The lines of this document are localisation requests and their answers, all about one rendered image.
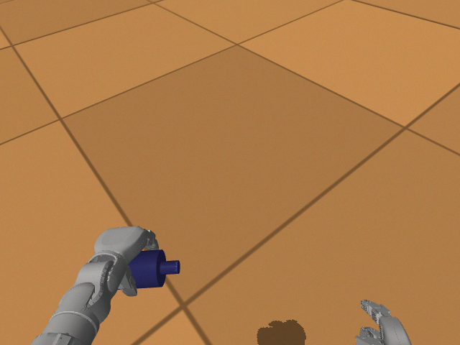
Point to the right robot hand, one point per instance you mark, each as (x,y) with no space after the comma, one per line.
(391,331)

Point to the left robot hand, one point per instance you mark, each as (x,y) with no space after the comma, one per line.
(127,241)

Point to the left robot arm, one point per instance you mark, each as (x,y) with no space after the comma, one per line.
(87,304)

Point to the bottle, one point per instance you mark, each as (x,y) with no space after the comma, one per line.
(149,268)

